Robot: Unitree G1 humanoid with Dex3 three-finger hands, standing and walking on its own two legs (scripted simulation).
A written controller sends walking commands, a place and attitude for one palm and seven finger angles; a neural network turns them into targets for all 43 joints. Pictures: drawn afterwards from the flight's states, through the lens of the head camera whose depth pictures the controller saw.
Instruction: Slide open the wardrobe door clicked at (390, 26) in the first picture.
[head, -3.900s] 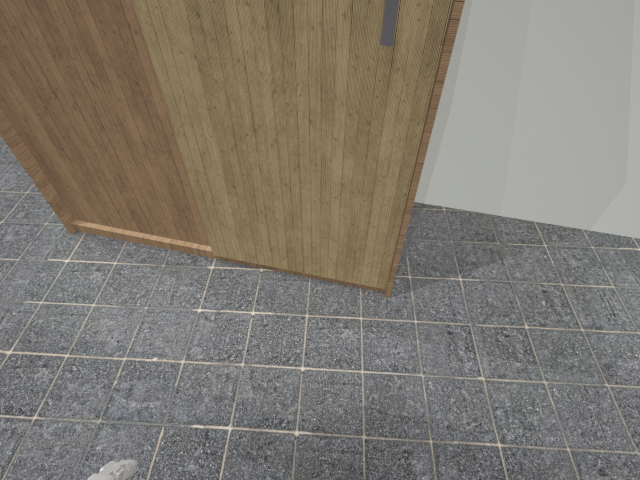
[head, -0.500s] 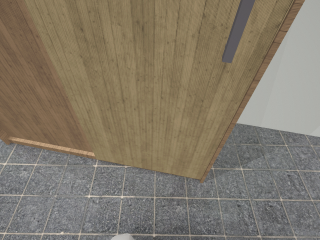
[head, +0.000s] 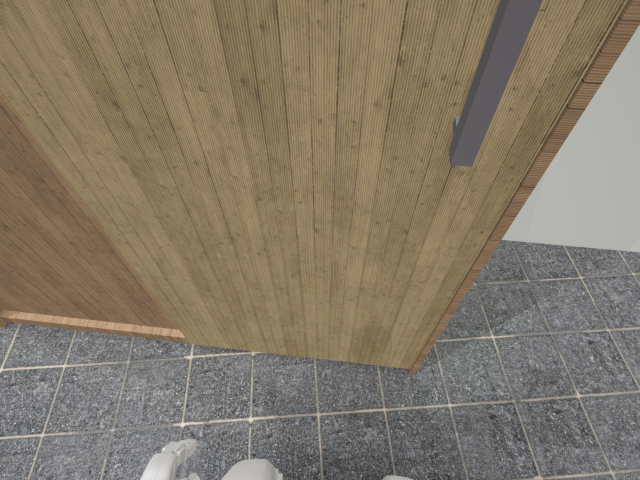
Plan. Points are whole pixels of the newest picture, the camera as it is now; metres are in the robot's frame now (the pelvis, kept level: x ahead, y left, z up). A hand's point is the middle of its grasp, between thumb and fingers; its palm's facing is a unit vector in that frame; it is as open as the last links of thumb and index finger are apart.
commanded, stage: come to a stop and stand still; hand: right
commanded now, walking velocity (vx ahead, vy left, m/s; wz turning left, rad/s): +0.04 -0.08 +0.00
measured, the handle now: (484, 72) +0.45 -0.14 +0.26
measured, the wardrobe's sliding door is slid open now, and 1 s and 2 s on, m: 0.00 0.00 0.00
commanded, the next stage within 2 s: look again from close up in 1.74 s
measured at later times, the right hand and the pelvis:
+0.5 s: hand out of the picture -0.01 -0.21 -0.18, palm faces +0.10 +0.97 -0.21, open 7.4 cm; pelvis -0.02 -0.01 -0.01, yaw -2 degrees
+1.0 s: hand out of the picture -0.02 -0.22 -0.17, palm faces +0.03 +0.98 -0.18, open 7.3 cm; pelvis -0.03 -0.05 +0.01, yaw +0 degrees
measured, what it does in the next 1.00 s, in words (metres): steps on the spot: left foot, then right foot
